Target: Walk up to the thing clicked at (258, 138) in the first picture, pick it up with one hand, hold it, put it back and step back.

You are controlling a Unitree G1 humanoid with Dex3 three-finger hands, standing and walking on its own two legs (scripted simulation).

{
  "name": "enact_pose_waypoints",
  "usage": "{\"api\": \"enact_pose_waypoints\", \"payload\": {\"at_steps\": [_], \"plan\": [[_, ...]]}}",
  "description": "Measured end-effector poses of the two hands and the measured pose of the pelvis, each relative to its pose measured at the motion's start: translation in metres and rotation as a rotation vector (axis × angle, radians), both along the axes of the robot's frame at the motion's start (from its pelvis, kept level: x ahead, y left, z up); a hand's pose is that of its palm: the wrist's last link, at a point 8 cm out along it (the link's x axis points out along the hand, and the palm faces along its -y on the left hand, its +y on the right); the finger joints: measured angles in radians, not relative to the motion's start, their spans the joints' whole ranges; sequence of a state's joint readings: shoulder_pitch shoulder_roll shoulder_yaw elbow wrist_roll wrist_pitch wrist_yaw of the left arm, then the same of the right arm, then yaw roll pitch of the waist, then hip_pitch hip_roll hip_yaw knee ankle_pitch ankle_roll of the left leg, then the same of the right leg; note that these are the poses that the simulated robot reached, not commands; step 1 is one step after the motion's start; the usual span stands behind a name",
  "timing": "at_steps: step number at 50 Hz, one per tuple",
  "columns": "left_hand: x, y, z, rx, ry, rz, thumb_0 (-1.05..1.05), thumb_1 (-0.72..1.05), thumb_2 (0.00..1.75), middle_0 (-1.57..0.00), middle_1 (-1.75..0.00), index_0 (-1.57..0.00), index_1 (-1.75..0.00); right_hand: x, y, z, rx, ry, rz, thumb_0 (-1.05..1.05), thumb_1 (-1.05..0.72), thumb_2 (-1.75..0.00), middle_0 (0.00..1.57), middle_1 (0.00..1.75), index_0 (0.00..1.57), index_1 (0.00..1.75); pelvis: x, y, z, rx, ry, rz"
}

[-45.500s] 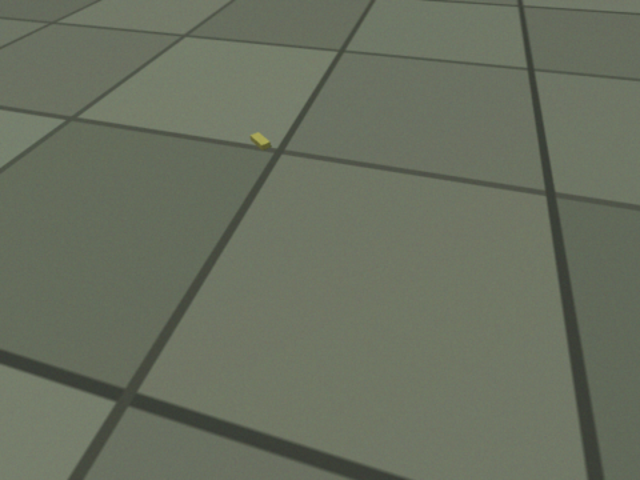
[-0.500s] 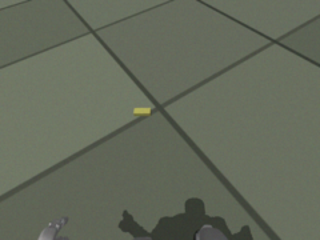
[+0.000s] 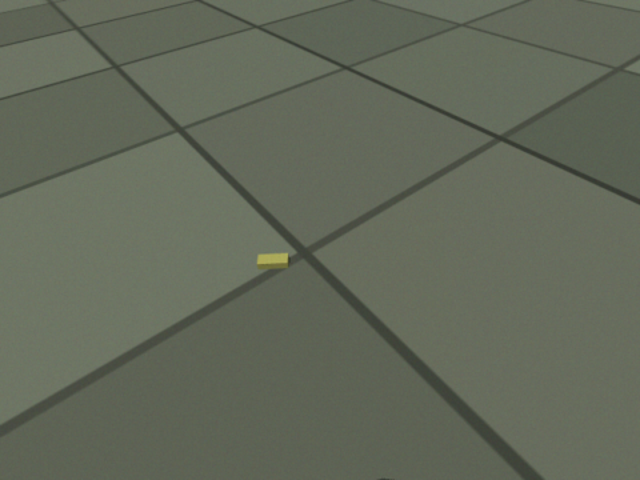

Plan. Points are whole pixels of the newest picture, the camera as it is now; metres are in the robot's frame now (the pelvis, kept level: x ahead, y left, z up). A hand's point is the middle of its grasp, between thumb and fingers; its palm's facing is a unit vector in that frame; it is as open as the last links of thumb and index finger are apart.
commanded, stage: step back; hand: left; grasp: from above
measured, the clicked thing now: (273, 261) +1.11 +0.33 -0.75
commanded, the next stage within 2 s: stand in 0.70 s
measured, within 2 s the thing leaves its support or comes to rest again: neither
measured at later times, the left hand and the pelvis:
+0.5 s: hand out of the picture +0.12 +0.32 -0.16, palm faces +0.00 -0.94 -0.34, open 7.4 cm; pelvis +0.05 +0.04 +0.00, yaw +1 degrees
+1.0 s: hand (167, 463) +0.19 +0.27 -0.14, palm faces -0.01 -0.94 -0.34, open 7.4 cm; pelvis +0.08 +0.02 +0.01, yaw +2 degrees
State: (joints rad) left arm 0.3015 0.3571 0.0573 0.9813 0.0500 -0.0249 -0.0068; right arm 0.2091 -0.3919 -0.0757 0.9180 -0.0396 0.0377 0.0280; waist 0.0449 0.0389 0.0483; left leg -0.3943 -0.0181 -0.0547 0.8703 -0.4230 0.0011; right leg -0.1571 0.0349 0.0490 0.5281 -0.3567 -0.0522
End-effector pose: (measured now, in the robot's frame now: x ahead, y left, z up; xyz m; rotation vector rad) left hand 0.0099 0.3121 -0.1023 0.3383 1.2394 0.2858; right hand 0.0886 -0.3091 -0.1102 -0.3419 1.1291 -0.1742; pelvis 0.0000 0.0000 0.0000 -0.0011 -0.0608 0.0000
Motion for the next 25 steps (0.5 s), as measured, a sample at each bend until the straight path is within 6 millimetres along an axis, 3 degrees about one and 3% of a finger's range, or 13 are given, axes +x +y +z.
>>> {"api": "enact_pose_waypoints", "payload": {"at_steps": [5,10,13,18,25], "plan": [[-0.007,0.013,0.007,0.012,-0.001,0.023,0.01,0.9,0.9,-0.2,-0.3,-0.21,-0.3,-0.014,0.0,-0.002,-0.008,0.054,0.008,0.01,-0.9,-0.9,0.21,0.3,0.2,0.3,0.0,0.01,0.002,-0.001,0.003,0.029],[0.003,0.042,-0.002,0.014,-0.007,0.039,0.01,0.9,0.9,-0.2,-0.3,-0.21,-0.3,-0.014,0.015,-0.004,-0.035,0.109,0.021,0.01,-0.91,-0.9,0.21,0.3,0.2,0.3,0.012,0.027,-0.005,-0.015,0.009,0.068],[0.018,0.059,-0.016,0.005,-0.004,0.028,0.01,0.9,0.9,-0.2,-0.3,-0.21,-0.3,-0.007,0.031,-0.003,-0.058,0.098,0.01,0.01,-0.91,-0.9,0.21,0.3,0.2,0.3,0.019,0.04,-0.012,0.016,-0.001,0.06],[0.053,0.061,-0.024,-0.037,0.002,-0.009,0.01,0.9,0.9,-0.2,-0.3,-0.2,-0.3,0.004,0.052,0.009,-0.057,0.038,-0.006,0.01,-0.9,-0.9,0.21,0.3,0.21,0.3,0.032,0.048,-0.006,-0.004,0.003,0.042],[0.098,0.049,-0.025,-0.07,-0.034,-0.046,0.01,0.9,0.9,-0.2,-0.3,-0.2,-0.3,0.027,0.05,0.016,-0.07,0.018,-0.007,0.01,-0.9,-0.9,0.21,0.31,0.21,0.3,0.049,0.045,-0.003,0.005,0.013,0.024]]}}
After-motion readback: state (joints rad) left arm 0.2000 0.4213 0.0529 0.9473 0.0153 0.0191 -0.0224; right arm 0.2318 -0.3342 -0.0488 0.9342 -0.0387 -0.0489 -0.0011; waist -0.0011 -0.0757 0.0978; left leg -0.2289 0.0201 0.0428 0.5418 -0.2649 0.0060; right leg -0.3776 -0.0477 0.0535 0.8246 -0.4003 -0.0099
